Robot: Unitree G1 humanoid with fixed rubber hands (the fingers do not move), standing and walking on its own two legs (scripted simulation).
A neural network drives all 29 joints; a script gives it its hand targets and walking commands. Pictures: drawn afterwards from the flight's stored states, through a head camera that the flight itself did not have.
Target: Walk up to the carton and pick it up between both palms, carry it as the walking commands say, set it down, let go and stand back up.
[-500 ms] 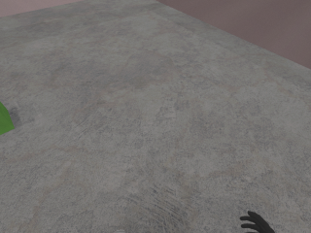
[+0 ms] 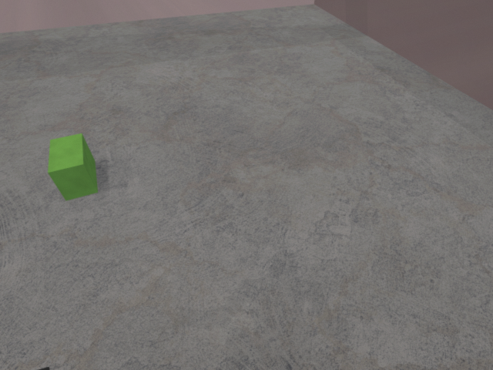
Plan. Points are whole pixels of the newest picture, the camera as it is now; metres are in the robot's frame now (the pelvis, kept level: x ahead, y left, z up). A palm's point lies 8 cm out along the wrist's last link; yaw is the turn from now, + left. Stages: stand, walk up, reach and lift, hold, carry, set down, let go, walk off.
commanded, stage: walk up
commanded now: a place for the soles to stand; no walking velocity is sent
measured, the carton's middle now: (74, 166) +1.31 +0.97 -0.66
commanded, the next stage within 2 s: none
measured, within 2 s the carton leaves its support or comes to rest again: neither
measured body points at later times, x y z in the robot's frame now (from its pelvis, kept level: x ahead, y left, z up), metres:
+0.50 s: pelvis +0.16 -0.01 +0.01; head +0.18 -0.05 +0.46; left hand +0.17 +0.34 -0.06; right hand +0.31 -0.29 -0.12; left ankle +0.24 +0.17 -0.67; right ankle +0.11 -0.10 -0.73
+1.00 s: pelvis +0.31 +0.06 -0.01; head +0.32 +0.04 +0.44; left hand +0.27 +0.41 -0.09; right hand +0.49 -0.19 -0.13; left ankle +0.27 +0.18 -0.70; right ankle +0.37 -0.03 -0.73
